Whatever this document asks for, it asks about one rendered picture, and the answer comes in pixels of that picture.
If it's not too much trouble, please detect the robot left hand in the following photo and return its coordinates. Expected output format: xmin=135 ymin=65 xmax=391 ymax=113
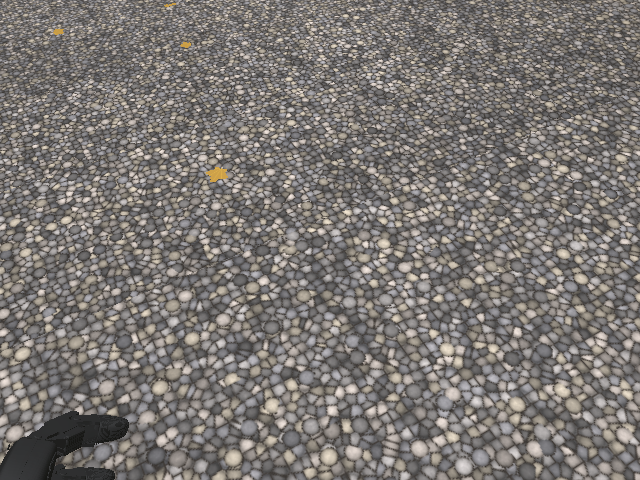
xmin=0 ymin=411 xmax=129 ymax=480

